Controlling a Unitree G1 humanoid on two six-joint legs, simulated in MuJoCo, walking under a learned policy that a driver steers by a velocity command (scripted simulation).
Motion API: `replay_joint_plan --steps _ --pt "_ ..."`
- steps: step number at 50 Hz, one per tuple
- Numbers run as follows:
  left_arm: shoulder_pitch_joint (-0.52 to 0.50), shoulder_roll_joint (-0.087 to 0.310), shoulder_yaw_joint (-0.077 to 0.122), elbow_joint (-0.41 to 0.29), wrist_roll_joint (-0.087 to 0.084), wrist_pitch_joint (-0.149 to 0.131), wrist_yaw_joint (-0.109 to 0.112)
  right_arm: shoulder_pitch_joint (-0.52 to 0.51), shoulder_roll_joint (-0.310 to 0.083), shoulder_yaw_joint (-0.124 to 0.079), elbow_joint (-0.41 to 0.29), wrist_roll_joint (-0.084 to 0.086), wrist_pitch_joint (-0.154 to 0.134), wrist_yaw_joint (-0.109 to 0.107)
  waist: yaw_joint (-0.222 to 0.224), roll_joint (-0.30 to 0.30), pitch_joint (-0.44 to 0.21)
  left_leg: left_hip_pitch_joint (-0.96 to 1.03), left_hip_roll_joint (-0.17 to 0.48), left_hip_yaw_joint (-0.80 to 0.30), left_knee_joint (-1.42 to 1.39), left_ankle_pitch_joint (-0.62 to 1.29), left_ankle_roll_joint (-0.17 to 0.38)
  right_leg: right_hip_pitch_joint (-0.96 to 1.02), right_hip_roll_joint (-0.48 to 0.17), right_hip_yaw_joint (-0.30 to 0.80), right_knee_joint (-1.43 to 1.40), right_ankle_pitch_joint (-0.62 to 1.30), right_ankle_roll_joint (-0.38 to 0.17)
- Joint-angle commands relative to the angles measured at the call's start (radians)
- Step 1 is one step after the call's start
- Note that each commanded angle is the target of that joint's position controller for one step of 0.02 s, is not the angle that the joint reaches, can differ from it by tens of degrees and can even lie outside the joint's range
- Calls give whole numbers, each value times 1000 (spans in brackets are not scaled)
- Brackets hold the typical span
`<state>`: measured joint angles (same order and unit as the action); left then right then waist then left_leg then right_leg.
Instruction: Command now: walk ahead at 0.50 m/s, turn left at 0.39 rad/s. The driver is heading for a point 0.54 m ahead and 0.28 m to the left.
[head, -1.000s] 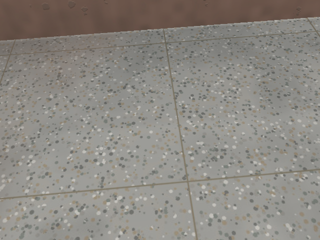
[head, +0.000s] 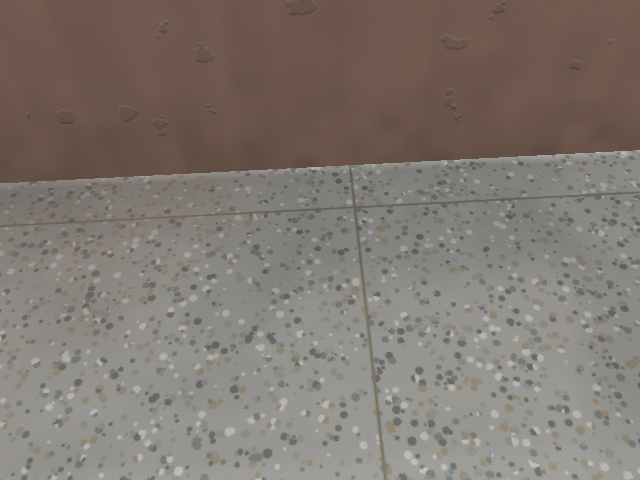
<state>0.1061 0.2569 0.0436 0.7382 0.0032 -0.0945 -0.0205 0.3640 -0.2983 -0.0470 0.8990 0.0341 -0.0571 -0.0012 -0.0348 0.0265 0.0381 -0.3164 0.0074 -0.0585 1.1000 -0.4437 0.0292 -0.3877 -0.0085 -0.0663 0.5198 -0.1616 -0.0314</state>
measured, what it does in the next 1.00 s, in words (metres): walks ahead, turning left: left foot, then right foot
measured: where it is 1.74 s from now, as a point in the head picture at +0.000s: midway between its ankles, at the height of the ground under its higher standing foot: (247, 423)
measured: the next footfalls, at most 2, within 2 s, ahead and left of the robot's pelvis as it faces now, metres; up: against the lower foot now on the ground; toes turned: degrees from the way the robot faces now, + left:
left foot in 0.42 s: +0.36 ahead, +0.18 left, +0.00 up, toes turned +17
right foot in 0.90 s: +0.70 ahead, +0.11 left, +0.00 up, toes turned +30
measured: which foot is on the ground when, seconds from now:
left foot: up 0.00-0.40, down 0.42-0.92, up 0.94-1.00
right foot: down 0.00-0.42, up 0.44-0.88, down 0.90-1.00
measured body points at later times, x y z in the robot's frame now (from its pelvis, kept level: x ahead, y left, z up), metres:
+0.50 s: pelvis +0.26 +0.07 -0.01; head +0.30 +0.10 +0.44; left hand +0.26 +0.37 -0.14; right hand +0.49 -0.15 -0.10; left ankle +0.32 +0.16 -0.73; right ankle +0.14 -0.11 -0.64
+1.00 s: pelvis +0.52 +0.13 -0.01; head +0.56 +0.14 +0.44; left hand +0.58 +0.44 -0.09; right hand +0.72 -0.09 -0.12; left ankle +0.35 +0.18 -0.66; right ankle +0.66 +0.09 -0.73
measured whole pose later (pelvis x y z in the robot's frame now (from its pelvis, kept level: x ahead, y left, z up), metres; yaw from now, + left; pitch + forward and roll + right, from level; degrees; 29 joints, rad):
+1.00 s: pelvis +0.52 +0.13 -0.01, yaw +30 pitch +1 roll -1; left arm 0.04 0.27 0.04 0.74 0.03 -0.09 -0.03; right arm 0.29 -0.30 -0.06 0.75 0.00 0.00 -0.04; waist -0.04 0.02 0.07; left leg -0.33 -0.10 -0.16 1.11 -0.59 -0.03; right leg -0.44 0.03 -0.01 0.49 -0.08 -0.03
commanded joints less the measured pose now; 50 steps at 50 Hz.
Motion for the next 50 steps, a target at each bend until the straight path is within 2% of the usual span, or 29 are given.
replay_joint_plan --steps 1,3,5,9,13,16,18,19,20,21,22,23,24,25,26,27,28,31,36,39,41,43,44,45,46,47,48,49,50 --pt "105 92 29 4 4 -9 6 -53 -107 -38 -94 -1 -8 -7 63 -143 -61 -341 122 -49 80 117 -2 318 -277 304 -321 -42 -144" --pt "69 94 35 17 9 -22 4 -26 -57 -33 -90 0 19 -6 29 -138 -33 -282 135 -40 58 162 -14 226 -262 203 -375 49 -149" --pt "64 116 44 33 13 -31 8 -52 -45 -35 -112 -5 35 -9 18 -113 -9 -317 142 -47 13 226 -26 210 -263 124 -400 126 -158" --pt "84 148 55 59 12 -23 24 -147 -30 -30 -150 -12 28 10 40 -85 14 -336 134 -17 -222 430 -30 252 -234 -19 -412 198 -143" --pt "142 184 68 86 -3 -4 34 -285 -15 -19 -205 -14 23 37 94 -58 52 -336 117 52 -394 482 -10 341 -262 -88 -405 211 -132" --pt "168 206 79 104 -22 20 35 -333 -32 -24 -245 -14 27 51 94 -64 64 -356 98 82 -451 393 24 456 -295 -113 -343 302 -111" --pt "151 233 88 101 -32 35 38 -300 -61 -39 -257 -15 33 56 55 -92 20 -266 44 135 -459 289 61 495 -298 -141 -224 592 -88" --pt "139 244 91 97 -37 43 39 -227 -88 -55 -246 -14 36 54 9 -103 -31 -162 2 165 -460 246 85 493 -288 -157 -102 740 -75" --pt "119 239 88 92 -42 51 39 -84 -130 -82 -210 -10 39 48 -76 -85 -104 37 -50 185 -518 284 118 435 -251 -186 96 782 -47" --pt "134 206 73 81 -23 47 42 91 -211 -121 -163 -5 47 29 -147 -7 -196 342 -16 66 -547 303 166 220 -209 -192 388 558 2" --pt "227 47 24 24 24 23 30 63 -334 -138 -166 6 41 19 -17 279 -253 657 243 -488 -632 167 350 -246 -7 -126 751 -362 73" --pt "147 105 25 12 -14 -19 18 83 -264 -112 -210 -8 20 28 -75 158 -403 727 331 -791 -808 -5 413 -370 39 129 878 -460 61" --pt "37 168 41 -18 -55 -42 10 50 -198 -93 -201 -18 2 33 -96 86 -263 650 311 -663 -838 63 350 -457 -12 148 868 -361 31" --pt "22 157 36 -21 -47 -55 15 -4 -171 -85 -205 -16 -7 32 -57 28 -182 519 270 -538 -826 156 312 -432 -58 148 785 -271 13" --pt "27 160 41 -6 -17 -56 23 -78 -133 -73 -218 -15 -9 30 -14 -9 -126 379 229 -433 -825 272 283 -361 -91 150 694 -214 17" --pt "47 171 49 1 -4 -47 24 -123 -107 -62 -236 -27 -9 24 23 8 -109 284 200 -369 -842 364 271 -282 -112 159 639 -173 21" --pt "58 170 52 2 0 -35 22 -138 -105 -60 -246 -31 -9 20 39 16 -100 232 184 -344 -862 413 270 -239 -114 156 602 -153 31" --pt "28 127 43 -12 13 -9 23 -107 -141 -69 -240 -22 -14 2 43 -2 -67 140 154 -257 -889 527 271 -223 -95 126 452 -65 78" --pt "-146 87 23 -65 2 -11 11 -43 -155 -74 -218 -15 -2 -18 -23 45 -19 71 82 -191 -880 396 198 -153 -25 114 94 238 101" --pt "-185 98 25 -85 4 -22 -3 4 -142 -71 -188 -16 10 -23 -43 62 -18 115 92 -194 -800 522 165 -107 5 105 2 309 79" --pt "-177 126 33 -85 3 -30 -8 25 -134 -68 -178 -21 21 -32 -38 81 -33 197 117 -237 -722 592 144 -105 13 113 -33 248 56" --pt "-113 147 41 -66 8 -39 -8 -1 -124 -65 -182 -25 30 -41 -4 100 -63 260 122 -262 -621 704 119 -55 16 109 -66 203 21" --pt "-42 164 47 -51 23 -47 -4 -49 -116 -59 -200 -32 33 -41 42 98 -101 262 78 -240 -525 789 93 52 18 79 -126 282 1" --pt "38 203 53 -45 46 -54 0 -52 -80 -44 -223 -43 31 -40 72 51 -219 192 21 -220 -365 696 52 268 -87 156 -76 539 -48" --pt "107 254 58 -42 64 -46 4 90 -31 -25 -215 -49 27 -39 38 -167 -357 -62 -93 -168 -59 158 -18 599 -324 419 -1 901 -211" --pt "152 215 54 -11 43 -22 -6 197 -70 -25 -187 -37 25 -31 28 -316 -454 -210 -139 -160 136 -289 -64 700 -448 675 -57 815 -335" --pt "104 174 42 -32 16 -5 -11 136 -156 -46 -170 -23 35 -34 49 -205 -359 -261 -84 -174 203 -253 -82 594 -412 633 -113 571 -303" --pt "47 129 26 -42 17 9 -8 28 -174 -50 -184 -25 52 -42 59 -124 -261 -277 -48 -132 196 -193 -93 486 -353 515 -134 431 -250" --pt "-8 91 6 -42 23 18 -9 -23 -159 -47 -188 -35 72 -49 42 -75 -182 -246 -14 -105 113 -157 -102 350 -295 419 -169 351 -219"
